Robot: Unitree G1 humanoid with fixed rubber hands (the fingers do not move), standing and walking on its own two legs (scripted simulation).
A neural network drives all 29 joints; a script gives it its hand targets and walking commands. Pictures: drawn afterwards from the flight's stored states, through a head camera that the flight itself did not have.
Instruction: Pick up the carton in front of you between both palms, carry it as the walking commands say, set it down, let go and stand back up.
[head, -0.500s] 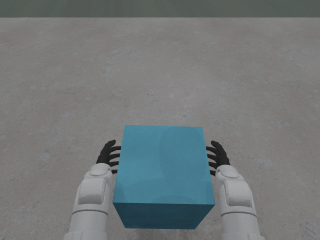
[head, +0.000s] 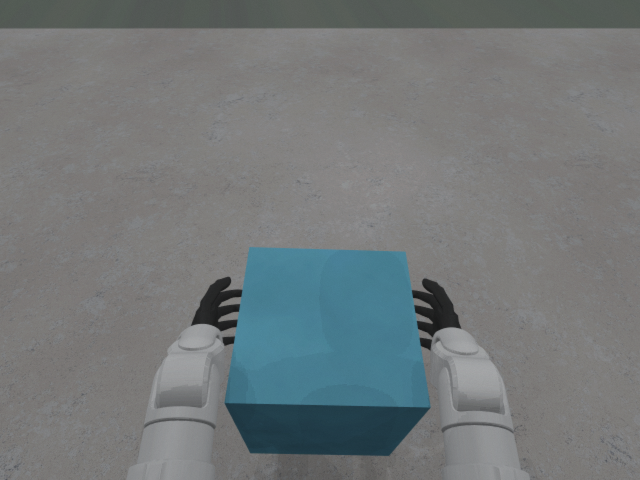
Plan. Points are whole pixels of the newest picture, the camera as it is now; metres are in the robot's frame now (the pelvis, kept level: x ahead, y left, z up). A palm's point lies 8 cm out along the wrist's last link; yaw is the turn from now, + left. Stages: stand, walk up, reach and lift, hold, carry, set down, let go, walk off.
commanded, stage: carry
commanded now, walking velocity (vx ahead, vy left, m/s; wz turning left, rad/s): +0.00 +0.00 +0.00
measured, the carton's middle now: (323, 358) +0.29 +0.00 -0.04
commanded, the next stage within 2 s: hold in 0.34 s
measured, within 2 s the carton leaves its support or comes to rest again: neither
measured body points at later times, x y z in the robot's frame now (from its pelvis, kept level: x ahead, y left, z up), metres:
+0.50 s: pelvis -0.01 +0.00 +0.01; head -0.01 -0.01 +0.46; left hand +0.27 +0.18 +0.02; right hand +0.29 -0.13 +0.03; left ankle -0.05 +0.08 -0.73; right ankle +0.09 -0.15 -0.73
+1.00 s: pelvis -0.01 -0.07 +0.00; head -0.01 -0.09 +0.45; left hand +0.28 +0.16 +0.02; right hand +0.35 -0.13 +0.02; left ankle -0.05 +0.08 -0.73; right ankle +0.09 -0.16 -0.73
